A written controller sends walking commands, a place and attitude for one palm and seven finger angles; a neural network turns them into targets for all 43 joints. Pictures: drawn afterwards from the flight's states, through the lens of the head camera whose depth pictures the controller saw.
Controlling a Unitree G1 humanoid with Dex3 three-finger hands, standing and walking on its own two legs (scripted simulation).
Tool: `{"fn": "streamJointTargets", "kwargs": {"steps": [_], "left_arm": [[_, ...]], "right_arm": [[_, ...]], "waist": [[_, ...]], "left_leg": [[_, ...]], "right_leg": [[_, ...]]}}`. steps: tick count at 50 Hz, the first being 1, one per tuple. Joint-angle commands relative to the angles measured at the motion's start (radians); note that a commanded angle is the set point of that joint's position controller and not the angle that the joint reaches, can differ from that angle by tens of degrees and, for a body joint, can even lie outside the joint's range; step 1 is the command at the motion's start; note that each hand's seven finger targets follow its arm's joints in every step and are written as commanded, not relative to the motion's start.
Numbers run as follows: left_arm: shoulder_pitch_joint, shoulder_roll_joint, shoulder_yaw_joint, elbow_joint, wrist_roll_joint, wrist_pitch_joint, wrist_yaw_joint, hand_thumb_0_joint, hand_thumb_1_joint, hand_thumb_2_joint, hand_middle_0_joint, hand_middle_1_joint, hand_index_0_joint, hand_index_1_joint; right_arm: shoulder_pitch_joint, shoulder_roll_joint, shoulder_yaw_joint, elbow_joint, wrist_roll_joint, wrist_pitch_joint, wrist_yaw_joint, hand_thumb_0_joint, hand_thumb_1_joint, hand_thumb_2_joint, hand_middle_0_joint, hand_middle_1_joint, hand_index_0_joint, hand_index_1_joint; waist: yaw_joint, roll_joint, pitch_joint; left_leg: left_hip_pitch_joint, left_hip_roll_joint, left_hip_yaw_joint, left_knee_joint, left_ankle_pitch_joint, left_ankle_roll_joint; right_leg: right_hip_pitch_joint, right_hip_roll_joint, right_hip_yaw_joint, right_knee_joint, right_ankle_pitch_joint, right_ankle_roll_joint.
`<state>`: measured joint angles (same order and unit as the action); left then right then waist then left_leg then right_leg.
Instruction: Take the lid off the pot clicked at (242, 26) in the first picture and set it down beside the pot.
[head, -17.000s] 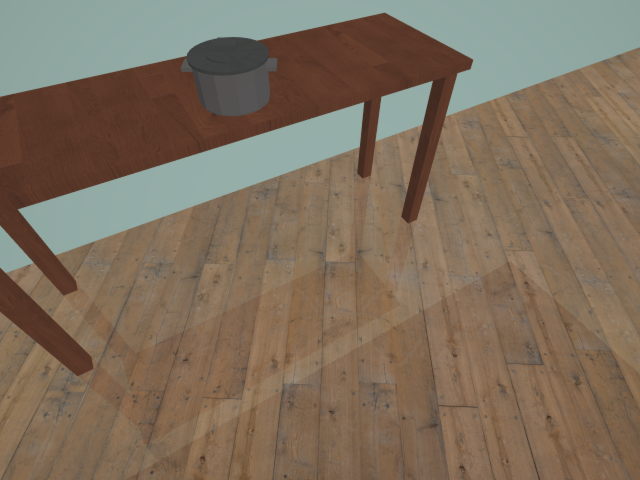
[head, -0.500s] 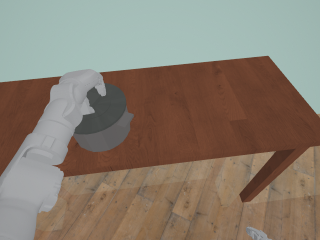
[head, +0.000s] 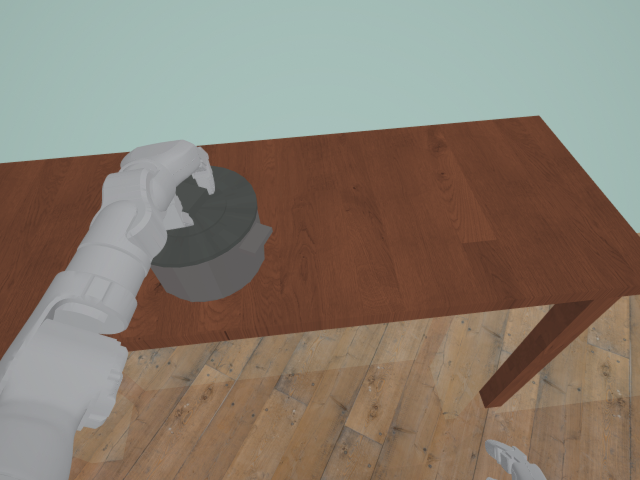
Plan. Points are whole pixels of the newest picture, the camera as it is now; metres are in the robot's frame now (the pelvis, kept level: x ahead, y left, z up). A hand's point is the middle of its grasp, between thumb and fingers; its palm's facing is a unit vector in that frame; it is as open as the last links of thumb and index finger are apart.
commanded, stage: close the fingers and squeeze the knob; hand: left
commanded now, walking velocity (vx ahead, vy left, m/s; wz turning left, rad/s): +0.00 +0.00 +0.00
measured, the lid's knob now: (185, 199) +0.47 +0.19 +0.09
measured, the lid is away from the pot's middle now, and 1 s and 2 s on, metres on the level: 0.01 0.01 0.01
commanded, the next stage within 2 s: lift the lid straight up in 0.46 s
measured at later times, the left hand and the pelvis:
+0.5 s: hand (177, 204) +0.44 +0.19 +0.11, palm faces -0.32 -0.09 -0.94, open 8.3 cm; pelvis +0.00 +0.00 +0.00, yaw +0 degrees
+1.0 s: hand (180, 190) +0.45 +0.18 +0.13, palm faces -0.31 -0.10 -0.95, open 8.3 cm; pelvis +0.00 +0.00 +0.00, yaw +0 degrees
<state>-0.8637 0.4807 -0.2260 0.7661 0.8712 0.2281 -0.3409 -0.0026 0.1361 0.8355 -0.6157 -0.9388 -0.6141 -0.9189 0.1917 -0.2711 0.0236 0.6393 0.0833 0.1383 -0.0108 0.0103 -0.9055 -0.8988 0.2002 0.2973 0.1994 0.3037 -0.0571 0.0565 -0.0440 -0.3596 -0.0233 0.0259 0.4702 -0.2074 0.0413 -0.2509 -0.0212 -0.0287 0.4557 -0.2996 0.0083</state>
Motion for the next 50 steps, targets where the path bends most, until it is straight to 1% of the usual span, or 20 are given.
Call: {"fn": "streamJointTargets", "kwargs": {"steps": [1,2,4,6,7,10,13,15,21,24,25,28,31,33,35,38,44,45,48,50], "left_arm": [[-0.468,0.294,0.123,-0.202,0.032,0.001,0.045,0.0,0.321,0.917,-0.699,-0.982,-0.703,-0.971],[-0.482,0.254,0.091,-0.232,0.033,0.001,0.046,0.0,0.328,0.922,-0.702,-0.982,-0.706,-0.971],[-0.415,0.261,0.109,-0.183,0.029,0.008,0.05,0.0,0.342,0.932,-0.71,-0.985,-0.713,-0.971],[-0.438,0.279,0.118,-0.199,0.023,0.008,0.049,0.0,0.36,0.942,-0.718,-0.988,-0.72,-0.972],[-0.467,0.246,0.084,-0.214,0.026,0.012,0.049,0.0,0.369,0.948,-0.723,-0.989,-0.723,-0.972],[-0.468,0.252,0.104,-0.238,0.025,0.015,0.05,0.0,0.399,0.965,-0.736,-0.992,-0.734,-0.974],[-0.456,0.217,0.069,-0.21,0.022,0.029,0.049,0.0,0.431,0.98,-0.75,-0.996,-0.745,-0.978],[-0.459,0.254,0.107,-0.21,0.022,0.026,0.048,0.0,0.452,0.99,-0.759,-0.998,-0.753,-0.982],[-0.458,0.241,0.086,-0.171,0.022,0.03,0.042,0.0,0.518,1.016,-0.786,-1.007,-0.776,-0.996],[-0.471,0.197,0.056,-0.175,0.022,0.031,0.041,0.0,0.546,1.024,-0.797,-1.012,-0.786,-1.004],[-0.479,0.214,0.079,-0.208,0.02,0.024,0.039,0.0,0.552,1.025,-0.8,-1.013,-0.788,-1.006],[-0.508,0.215,0.064,-0.156,0.023,0.03,0.039,0.0,0.564,1.027,-0.805,-1.014,-0.791,-1.012],[-0.545,0.238,0.08,-0.202,0.022,0.021,0.04,0.0,0.571,1.028,-0.808,-1.014,-0.793,-1.015],[-0.576,0.195,0.044,-0.197,0.017,0.026,0.036,0.0,0.573,1.029,-0.809,-1.014,-0.793,-1.016],[-0.608,0.291,0.126,-0.271,0.023,0.01,0.042,0.0,0.575,1.029,-0.81,-1.015,-0.794,-1.017],[-0.607,0.227,0.066,-0.239,0.029,0.017,0.041,0.0,0.576,1.029,-0.811,-1.015,-0.794,-1.017],[-0.634,0.298,0.122,-0.29,0.033,0.022,0.052,0.0,0.577,1.029,-0.811,-1.015,-0.794,-1.018],[-0.618,0.278,0.117,-0.296,0.027,0.022,0.049,0.0,0.577,1.029,-0.811,-1.015,-0.794,-1.018],[-0.611,0.304,0.123,-0.213,0.038,0.049,0.045,0.0,0.578,1.029,-0.811,-1.015,-0.794,-1.018],[-0.654,0.28,0.109,-0.317,0.028,0.044,0.035,0.0,0.578,1.029,-0.811,-1.015,-0.794,-1.018]], "right_arm": [[-0.04,-0.132,-0.042,-0.124,0.0,-0.037,-0.01,0.0,-0.9,-0.9,0.2,0.3,0.2,0.3],[-0.044,-0.125,-0.043,-0.129,0.0,-0.039,-0.008,0.0,-0.9,-0.9,0.2,0.3,0.2,0.3],[-0.043,-0.126,-0.043,-0.127,0.001,-0.04,-0.007,0.0,-0.9,-0.9,0.2,0.3,0.2,0.3],[-0.04,-0.132,-0.043,-0.125,0.001,-0.036,-0.007,0.0,-0.9,-0.9,0.2,0.3,0.2,0.3],[-0.046,-0.129,-0.042,-0.124,0.003,-0.036,-0.005,0.0,-0.9,-0.9,0.2,0.3,0.2,0.3],[-0.051,-0.132,-0.045,-0.127,0.001,-0.038,-0.005,0.0,-0.9,-0.9,0.2,0.3,0.2,0.3],[-0.042,-0.128,-0.046,-0.121,0.002,-0.038,-0.003,0.0,-0.9,-0.9,0.2,0.3,0.2,0.3],[-0.047,-0.133,-0.045,-0.121,-0.001,-0.041,-0.007,0.0,-0.9,-0.9,0.2,0.3,0.2,0.3],[-0.039,-0.132,-0.043,-0.111,0.001,-0.039,-0.009,0.0,-0.9,-0.9,0.2,0.3,0.2,0.3],[-0.04,-0.125,-0.044,-0.112,0.001,-0.041,-0.007,0.0,-0.9,-0.9,0.2,0.3,0.2,0.3],[-0.041,-0.13,-0.046,-0.115,-0.003,-0.041,-0.008,0.0,-0.9,-0.9,0.2,0.3,0.2,0.3],[-0.031,-0.13,-0.045,-0.1,0.0,-0.037,-0.011,0.0,-0.9,-0.9,0.2,0.3,0.2,0.3],[-0.034,-0.13,-0.045,-0.104,-0.003,-0.044,-0.016,0.0,-0.9,-0.9,0.2,0.3,0.2,0.3],[-0.03,-0.124,-0.045,-0.099,-0.001,-0.047,-0.016,0.0,-0.9,-0.9,0.2,0.3,0.2,0.3],[-0.038,-0.129,-0.044,-0.111,-0.008,-0.062,-0.021,0.0,-0.9,-0.9,0.2,0.3,0.2,0.3],[-0.033,-0.122,-0.047,-0.099,-0.004,-0.062,-0.019,0.0,-0.9,-0.9,0.2,0.3,0.2,0.3],[-0.036,-0.125,-0.046,-0.099,-0.007,-0.079,-0.017,0.0,-0.9,-0.9,0.2,0.3,0.2,0.3],[-0.042,-0.124,-0.045,-0.106,-0.008,-0.083,-0.016,0.0,-0.9,-0.9,0.2,0.3,0.2,0.3],[-0.046,-0.13,-0.039,-0.09,-0.003,-0.073,-0.017,0.0,-0.9,-0.9,0.2,0.3,0.2,0.3],[-0.065,-0.122,-0.043,-0.115,-0.005,-0.088,-0.016,0.0,-0.9,-0.9,0.2,0.3,0.2,0.3]], "waist": [[0.009,-0.028,-0.385],[0.005,-0.013,-0.405],[0.009,-0.038,-0.373],[0.007,-0.045,-0.366],[0.002,-0.029,-0.366],[0.008,-0.022,-0.386],[-0.001,-0.042,-0.374],[0.005,-0.043,-0.381],[-0.003,-0.037,-0.349],[-0.003,-0.039,-0.362],[-0.001,-0.037,-0.385],[-0.012,-0.069,-0.35],[-0.011,-0.031,-0.381],[-0.017,-0.039,-0.37],[0.0,-0.001,-0.44],[-0.015,-0.017,-0.406],[0.001,-0.008,-0.45],[0.003,-0.009,-0.448],[0.006,-0.052,-0.392],[0.008,-0.006,-0.449]], "left_leg": [[0.304,-0.009,-0.045,0.005,0.333,0.042],[0.329,-0.01,-0.048,0.008,0.352,0.042],[0.316,-0.008,-0.048,0.01,0.351,0.04],[0.299,-0.006,-0.047,0.003,0.327,0.04],[0.307,-0.008,-0.048,0.003,0.33,0.04],[0.323,-0.005,-0.053,0.006,0.352,0.04],[0.324,-0.007,-0.054,0.007,0.335,0.04],[0.31,-0.009,-0.052,0.005,0.322,0.042],[0.301,-0.009,-0.049,0.002,0.299,0.04],[0.32,-0.012,-0.054,0.004,0.307,0.039],[0.329,-0.006,-0.056,0.007,0.336,0.041],[0.302,-0.01,-0.046,0.002,0.28,0.042],[0.33,-0.011,-0.052,0.004,0.298,0.044],[0.332,-0.013,-0.055,-0.001,0.288,0.043],[0.364,-0.013,-0.063,0.004,0.336,0.046],[0.374,-0.01,-0.063,0.008,0.358,0.043],[0.388,-0.011,-0.068,0.003,0.385,0.042],[0.376,-0.012,-0.068,0.004,0.405,0.043],[0.326,-0.015,-0.057,-0.015,0.319,0.04],[0.365,-0.015,-0.063,0.0,0.382,0.043]], "right_leg": [[0.026,0.038,-0.011,-0.023,0.414,-0.043],[0.015,0.039,-0.011,-0.021,0.413,-0.042],[0.006,0.043,-0.017,-0.023,0.402,-0.042],[0.017,0.043,-0.016,-0.027,0.4,-0.042],[0.003,0.043,-0.017,-0.025,0.398,-0.042],[-0.001,0.043,-0.018,-0.027,0.395,-0.046],[-0.01,0.047,-0.022,-0.024,0.386,-0.042],[0.006,0.045,-0.016,-0.031,0.39,-0.045],[-0.007,0.044,-0.018,-0.028,0.376,-0.044],[-0.021,0.048,-0.022,-0.027,0.367,-0.044],[-0.012,0.046,-0.021,-0.03,0.386,-0.047],[-0.014,0.046,-0.02,-0.032,0.372,-0.041],[-0.009,0.045,-0.016,-0.032,0.381,-0.044],[-0.022,0.047,-0.021,-0.035,0.37,-0.043],[0.016,0.043,-0.011,-0.035,0.405,-0.049],[-0.015,0.047,-0.017,-0.032,0.408,-0.044],[0.026,0.045,-0.013,-0.029,0.436,-0.043],[0.033,0.044,-0.014,-0.033,0.447,-0.046],[0.036,0.042,-0.013,-0.038,0.42,-0.042],[0.05,0.038,-0.009,-0.031,0.456,-0.047]]}}
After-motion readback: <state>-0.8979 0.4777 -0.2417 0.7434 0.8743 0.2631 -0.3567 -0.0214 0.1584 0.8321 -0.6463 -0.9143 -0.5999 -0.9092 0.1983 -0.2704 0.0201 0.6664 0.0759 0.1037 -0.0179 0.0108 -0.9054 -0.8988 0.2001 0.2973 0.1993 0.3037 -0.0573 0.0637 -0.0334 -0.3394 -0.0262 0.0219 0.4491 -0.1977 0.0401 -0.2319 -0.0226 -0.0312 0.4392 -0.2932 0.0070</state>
